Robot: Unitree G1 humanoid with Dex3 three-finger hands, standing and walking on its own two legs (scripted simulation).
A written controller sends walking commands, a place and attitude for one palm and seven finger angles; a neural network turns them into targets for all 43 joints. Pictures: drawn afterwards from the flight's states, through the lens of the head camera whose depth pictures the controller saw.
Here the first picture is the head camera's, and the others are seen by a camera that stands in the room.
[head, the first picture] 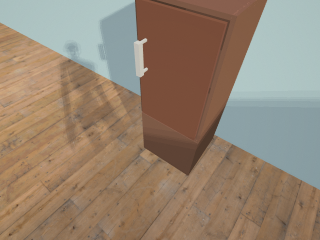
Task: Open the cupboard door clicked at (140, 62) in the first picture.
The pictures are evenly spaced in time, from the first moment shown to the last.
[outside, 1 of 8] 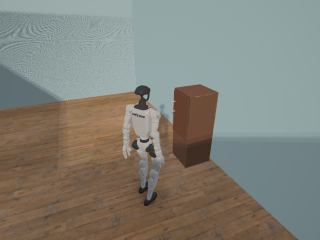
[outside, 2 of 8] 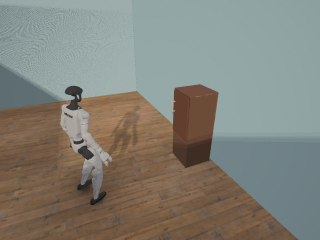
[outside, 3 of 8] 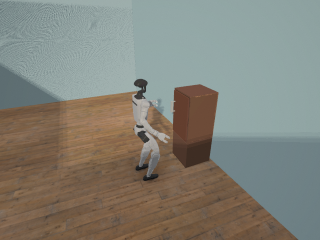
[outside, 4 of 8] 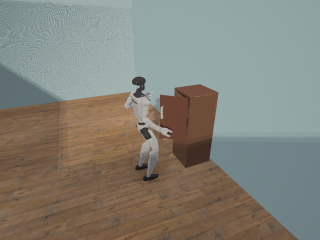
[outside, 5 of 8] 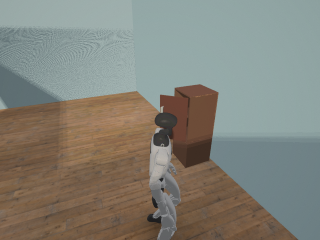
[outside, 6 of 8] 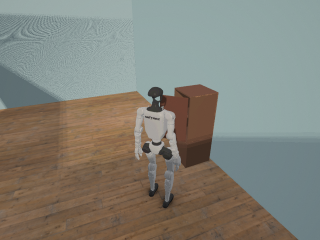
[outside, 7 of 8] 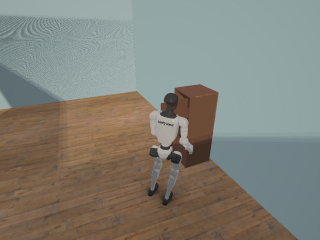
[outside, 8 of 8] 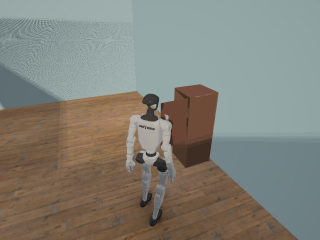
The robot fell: no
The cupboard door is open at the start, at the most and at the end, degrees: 0 94 93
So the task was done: yes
